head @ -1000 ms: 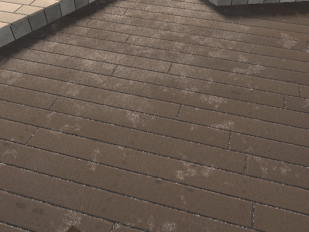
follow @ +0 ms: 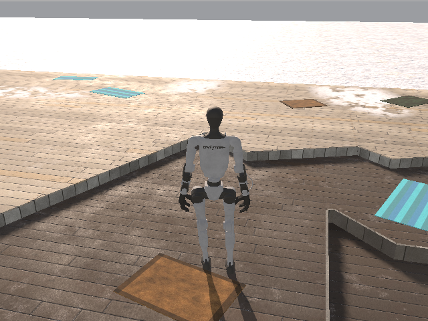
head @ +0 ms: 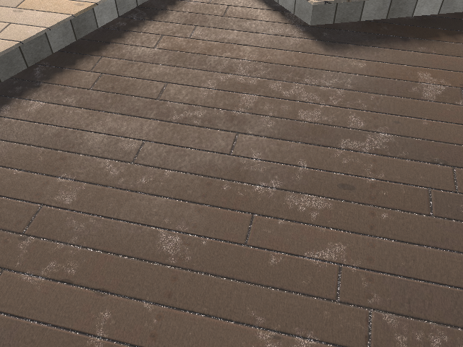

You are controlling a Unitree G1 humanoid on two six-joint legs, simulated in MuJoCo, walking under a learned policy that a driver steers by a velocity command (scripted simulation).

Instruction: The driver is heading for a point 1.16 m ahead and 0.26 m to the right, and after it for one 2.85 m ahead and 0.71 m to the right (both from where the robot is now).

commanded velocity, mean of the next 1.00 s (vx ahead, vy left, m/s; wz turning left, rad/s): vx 0.14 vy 0.00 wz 0.00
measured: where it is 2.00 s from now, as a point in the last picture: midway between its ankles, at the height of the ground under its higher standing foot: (236, 242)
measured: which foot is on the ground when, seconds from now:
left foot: down 0.00-0.78, up 0.80-1.00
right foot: down 0.00-1.00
